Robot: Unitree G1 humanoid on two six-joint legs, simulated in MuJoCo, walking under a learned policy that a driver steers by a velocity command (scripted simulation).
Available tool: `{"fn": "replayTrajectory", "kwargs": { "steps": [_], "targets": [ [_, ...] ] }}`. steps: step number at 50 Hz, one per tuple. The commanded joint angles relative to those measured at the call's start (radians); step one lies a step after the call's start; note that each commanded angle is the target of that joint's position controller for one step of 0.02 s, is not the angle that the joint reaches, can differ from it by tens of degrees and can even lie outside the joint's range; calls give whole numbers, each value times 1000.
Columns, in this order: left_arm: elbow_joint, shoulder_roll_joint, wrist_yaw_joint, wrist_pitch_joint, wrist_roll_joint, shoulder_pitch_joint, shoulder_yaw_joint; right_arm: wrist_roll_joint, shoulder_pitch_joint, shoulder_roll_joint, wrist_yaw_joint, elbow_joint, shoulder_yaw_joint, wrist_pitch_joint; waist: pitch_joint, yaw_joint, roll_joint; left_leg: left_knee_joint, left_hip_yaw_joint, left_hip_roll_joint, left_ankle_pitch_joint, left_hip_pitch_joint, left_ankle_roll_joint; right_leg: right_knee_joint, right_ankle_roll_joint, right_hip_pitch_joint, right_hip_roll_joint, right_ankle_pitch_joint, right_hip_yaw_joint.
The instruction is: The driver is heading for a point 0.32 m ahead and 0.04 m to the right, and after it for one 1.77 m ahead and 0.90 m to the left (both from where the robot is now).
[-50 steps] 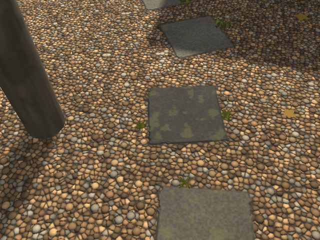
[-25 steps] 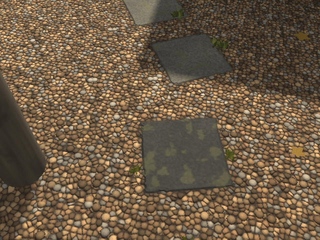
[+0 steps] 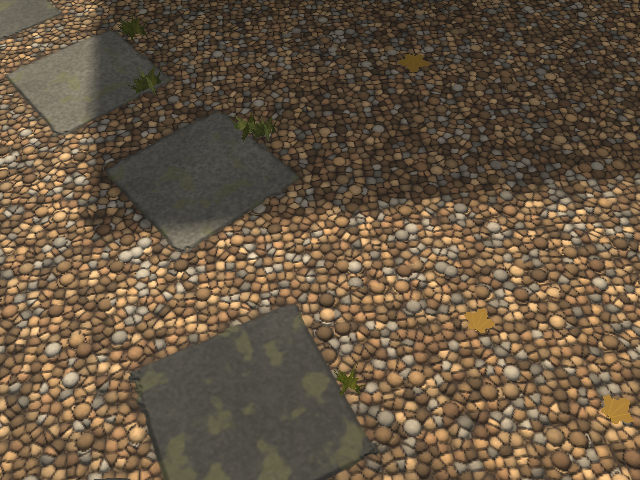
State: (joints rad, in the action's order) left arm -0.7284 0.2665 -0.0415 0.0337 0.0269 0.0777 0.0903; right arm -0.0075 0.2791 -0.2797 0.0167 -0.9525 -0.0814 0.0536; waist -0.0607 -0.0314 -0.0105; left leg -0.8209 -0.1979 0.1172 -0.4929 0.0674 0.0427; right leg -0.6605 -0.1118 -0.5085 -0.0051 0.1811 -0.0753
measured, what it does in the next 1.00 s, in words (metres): walks ahead, turning left: left foot, then right foot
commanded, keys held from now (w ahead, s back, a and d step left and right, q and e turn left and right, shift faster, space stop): w+e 0.14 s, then w+q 0.56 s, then q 0.30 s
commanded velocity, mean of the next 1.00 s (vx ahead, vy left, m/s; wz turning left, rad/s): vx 0.43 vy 0.00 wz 0.16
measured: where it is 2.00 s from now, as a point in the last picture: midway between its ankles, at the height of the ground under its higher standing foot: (283, 366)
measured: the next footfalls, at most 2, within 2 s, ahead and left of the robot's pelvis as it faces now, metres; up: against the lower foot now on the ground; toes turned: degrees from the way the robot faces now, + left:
left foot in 0.50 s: +0.48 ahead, +0.11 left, +0.00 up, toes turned +0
right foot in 0.98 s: +0.76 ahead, -0.04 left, +0.00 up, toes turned +20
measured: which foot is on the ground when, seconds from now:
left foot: up 0.00-0.48, down 0.50-0.98, up 1.00-1.00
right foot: down 0.00-0.50, up 0.52-0.96, down 0.98-1.00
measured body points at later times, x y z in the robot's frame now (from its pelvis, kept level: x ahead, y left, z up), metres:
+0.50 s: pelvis +0.30 +0.02 +0.01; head +0.33 +0.02 +0.46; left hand +0.34 +0.31 -0.12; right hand +0.48 -0.23 -0.09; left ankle +0.44 +0.11 -0.71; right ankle +0.10 -0.07 -0.71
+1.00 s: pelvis +0.57 +0.02 +0.01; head +0.60 +0.03 +0.46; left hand +0.73 +0.32 -0.06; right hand +0.70 -0.25 -0.11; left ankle +0.44 +0.11 -0.70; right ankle +0.72 -0.05 -0.72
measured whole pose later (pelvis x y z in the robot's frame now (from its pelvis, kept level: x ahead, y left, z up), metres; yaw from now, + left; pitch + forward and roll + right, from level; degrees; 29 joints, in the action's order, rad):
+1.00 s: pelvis +0.57 +0.02 +0.01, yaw +16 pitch +3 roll +0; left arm -0.66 0.27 0.00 0.11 -0.03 0.04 0.05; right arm -0.01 0.31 -0.32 0.03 -0.75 -0.09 -0.01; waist -0.02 -0.07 0.01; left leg -0.71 0.23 -0.15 -0.51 0.21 -0.05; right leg -0.46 -0.01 -0.47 -0.05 0.01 0.06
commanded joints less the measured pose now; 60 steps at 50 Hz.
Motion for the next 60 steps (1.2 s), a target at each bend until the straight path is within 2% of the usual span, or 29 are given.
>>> {"fn": "replayTrajectory", "kwargs": {
  "steps": [1,2,3,4,7,13,19,23,25,26,27,28,29,31,32,34,37,40,44,47,48,49,50,51,52,53,55,57,60],
  "targets": [
    [-9,221,6,24,-14,348,61,-39,-125,-123,-23,166,-6,90,329,159,-86,-602,276,-96,-47,772,-45,393,-276,880,336,132,813],
    [-8,187,6,34,-12,298,50,-44,-150,-118,-24,174,-4,104,226,128,-61,-532,269,-53,48,783,-69,383,-235,753,299,57,665],
    [9,150,8,37,-9,216,38,-19,-137,-117,-16,152,-7,105,164,79,4,-445,272,-10,117,711,-68,383,-200,599,252,-39,545],
    [27,120,12,38,-15,158,26,-4,-115,-130,-12,142,-18,94,132,39,-8,-369,277,17,161,627,-61,399,-180,478,219,-128,466],
    [38,138,27,44,-17,153,26,14,-106,-105,-12,152,-20,56,114,7,-12,-248,261,15,229,539,-20,443,-182,339,178,-253,387],
    [-13,134,51,52,-21,238,16,3,-252,-51,-28,177,9,48,56,77,-65,135,214,-9,610,541,-10,483,-106,346,132,-260,204],
    [-75,151,50,50,-25,294,18,-16,-359,-69,-61,225,20,56,-21,122,-51,267,211,-33,594,642,-76,476,-88,545,228,-234,180],
    [-77,179,64,32,-27,258,25,-14,-280,-99,-84,228,9,57,45,64,-78,281,160,-108,423,520,-138,329,-42,639,245,-669,111],
    [-62,184,73,17,-28,224,21,-8,-49,-165,-74,174,-30,48,189,-58,-58,305,123,-176,447,189,-188,8,8,566,180,-891,37],
    [-37,154,80,21,-46,247,5,-3,98,-236,-62,159,-48,40,303,-97,68,297,386,-1,484,-100,-258,-310,50,334,131,-568,4],
    [-24,31,57,47,-51,368,-32,-11,128,-275,-70,150,-54,44,402,-9,315,415,923,203,281,-425,-448,-632,117,-90,-83,322,80],
    [-24,118,44,79,-22,287,-23,-24,136,-185,-68,150,-33,41,392,-71,202,503,978,188,127,-458,-411,-714,96,-213,-43,366,212],
    [12,151,34,100,7,186,-15,-19,81,-158,-60,168,-25,38,253,-77,145,521,847,165,151,-346,-370,-695,82,-279,4,280,205],
    [31,146,44,112,-28,103,-11,-5,-19,-131,-54,203,-14,35,119,-21,-25,556,680,99,351,-77,-333,-542,83,-207,69,169,178],
    [40,145,46,105,-35,123,-7,8,-40,-131,-49,217,-10,36,119,16,21,572,656,86,441,-1,-346,-505,93,-144,84,152,185],
    [42,129,50,86,-42,156,-6,-1,-49,-127,-42,229,-10,33,105,43,49,596,592,60,528,73,-351,-410,121,-110,101,154,173],
    [72,101,62,67,-49,85,-14,-3,-28,-174,-21,234,-23,28,64,36,47,589,486,16,779,174,-327,-236,168,-97,73,35,127],
    [92,68,58,70,-47,9,-25,-16,13,-181,-2,227,-32,-2,105,3,79,515,397,-69,883,219,-242,-20,177,24,-2,-188,102],
    [124,87,44,68,-32,-75,-19,-21,58,-162,16,223,-31,-39,119,-23,113,433,503,-60,717,145,-199,144,169,61,-53,-237,136],
    [111,133,39,82,-38,-6,0,-13,-1,-148,25,261,-31,-51,136,29,139,301,600,-50,680,66,-172,237,131,118,-36,-205,170],
    [101,150,43,90,-48,54,6,-12,-28,-129,23,283,-25,-49,176,65,121,196,581,-94,654,88,-139,303,98,239,9,-329,174],
    [101,206,54,90,-69,140,15,5,-26,-78,20,316,-6,-44,303,86,1,-46,503,-160,407,214,-92,239,23,493,199,-643,317],
    [102,221,57,71,-85,158,11,-1,195,-29,13,306,9,-37,432,-6,-258,-310,416,-298,-285,468,-35,179,-193,773,471,-961,627],
    [101,183,54,51,-43,150,13,-9,253,-149,5,279,-6,-44,470,-4,-228,-448,394,-192,-230,530,-9,206,-227,730,512,-688,731],
    [127,117,61,37,-38,108,-4,-19,139,-208,8,279,-28,-63,345,37,-124,-503,362,-159,-141,573,23,231,-177,635,418,-514,584],
    [128,97,63,20,-43,67,-15,-18,68,-208,15,293,-34,-83,265,38,-65,-492,328,-135,-72,585,39,263,-130,525,351,-380,473],
    [125,115,66,0,-53,7,-17,-16,36,-170,20,314,-32,-113,147,11,-89,-444,291,-105,4,524,48,338,-106,311,270,-250,342],
    [113,129,68,-3,-60,0,-8,-15,50,-115,20,325,-20,-118,129,3,-128,-349,244,-105,46,466,47,380,-110,249,231,-240,243],
    [100,144,72,-5,-51,5,1,-5,6,-101,15,351,-13,-112,172,19,-123,-222,234,-69,92,440,41,387,-143,296,274,-284,202]
  ]
}}
Keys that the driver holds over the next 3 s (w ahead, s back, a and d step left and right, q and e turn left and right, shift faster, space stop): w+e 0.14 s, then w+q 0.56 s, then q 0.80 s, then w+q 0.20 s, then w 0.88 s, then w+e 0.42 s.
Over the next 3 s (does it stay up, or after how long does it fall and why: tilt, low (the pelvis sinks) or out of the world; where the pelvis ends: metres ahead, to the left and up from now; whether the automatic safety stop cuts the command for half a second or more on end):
stays up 1.11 0.50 0.02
